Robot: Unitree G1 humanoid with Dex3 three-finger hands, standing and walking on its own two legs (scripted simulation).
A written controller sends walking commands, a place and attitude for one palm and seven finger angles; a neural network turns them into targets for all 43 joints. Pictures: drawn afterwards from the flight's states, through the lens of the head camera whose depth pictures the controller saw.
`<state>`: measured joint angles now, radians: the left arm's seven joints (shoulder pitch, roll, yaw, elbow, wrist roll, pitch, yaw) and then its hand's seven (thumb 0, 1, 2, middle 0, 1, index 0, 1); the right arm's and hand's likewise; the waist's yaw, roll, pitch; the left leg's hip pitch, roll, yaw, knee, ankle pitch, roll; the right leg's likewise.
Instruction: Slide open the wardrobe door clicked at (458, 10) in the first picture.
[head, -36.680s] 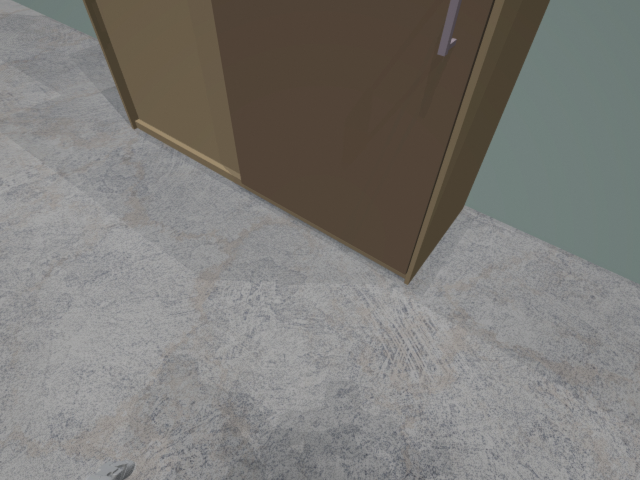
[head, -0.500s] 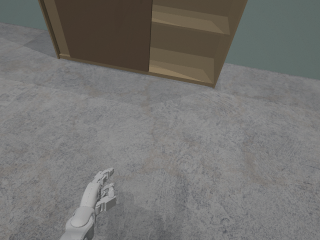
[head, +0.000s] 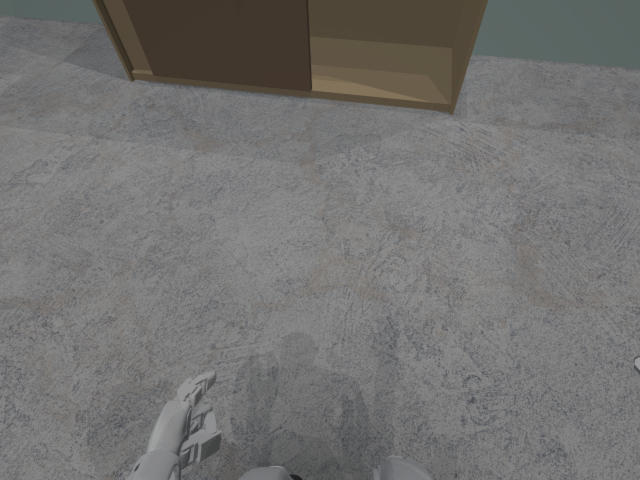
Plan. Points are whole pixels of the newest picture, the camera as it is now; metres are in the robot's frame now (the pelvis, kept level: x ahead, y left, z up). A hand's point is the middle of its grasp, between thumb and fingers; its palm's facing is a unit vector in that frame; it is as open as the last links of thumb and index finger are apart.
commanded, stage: step back with the hand held close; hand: right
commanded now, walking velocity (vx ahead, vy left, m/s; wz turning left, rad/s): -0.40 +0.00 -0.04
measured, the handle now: out of the picture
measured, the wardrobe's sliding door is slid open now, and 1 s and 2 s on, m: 0.70 0.70 0.70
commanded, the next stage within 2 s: stop stepping back and stand still in 0.60 s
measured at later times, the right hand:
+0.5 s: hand out of the picture +0.09 -0.26 +0.18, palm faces +0.31 +0.82 -0.49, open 7.4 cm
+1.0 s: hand out of the picture -0.05 -0.28 +0.17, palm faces +0.34 +0.82 -0.46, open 7.4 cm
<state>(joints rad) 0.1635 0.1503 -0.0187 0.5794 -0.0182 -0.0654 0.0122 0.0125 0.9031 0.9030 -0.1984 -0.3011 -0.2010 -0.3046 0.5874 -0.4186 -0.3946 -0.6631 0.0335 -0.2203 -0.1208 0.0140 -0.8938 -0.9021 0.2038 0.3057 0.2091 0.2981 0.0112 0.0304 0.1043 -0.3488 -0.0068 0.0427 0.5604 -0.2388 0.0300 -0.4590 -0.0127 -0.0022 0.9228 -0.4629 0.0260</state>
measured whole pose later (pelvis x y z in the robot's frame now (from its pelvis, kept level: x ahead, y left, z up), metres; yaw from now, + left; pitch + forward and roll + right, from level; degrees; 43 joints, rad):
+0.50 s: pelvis -0.12 -0.02 +0.00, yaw +0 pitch +4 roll +2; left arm 0.14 0.16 -0.04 0.57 0.02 -0.11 0.02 0.01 0.90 0.90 -0.20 -0.30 -0.20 -0.31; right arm 0.55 -0.45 -0.41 -0.64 0.05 -0.23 -0.09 0.01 -0.89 -0.90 0.21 0.31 0.21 0.30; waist -0.05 0.03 0.05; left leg -0.18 -0.07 0.01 0.42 -0.33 0.04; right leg -0.46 -0.05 -0.02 0.50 -0.14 0.00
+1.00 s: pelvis -0.24 -0.04 +0.01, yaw +0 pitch +1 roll +1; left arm 0.26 0.19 -0.01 0.63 0.00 -0.10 0.05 0.01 0.90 0.90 -0.20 -0.30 -0.20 -0.30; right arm 0.63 -0.41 -0.38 -0.59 0.04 -0.21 -0.12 0.01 -0.89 -0.90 0.21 0.31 0.21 0.30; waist -0.01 0.02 0.00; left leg -0.20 -0.04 0.04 0.44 -0.26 0.04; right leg -0.41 0.02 0.00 0.60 -0.28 0.00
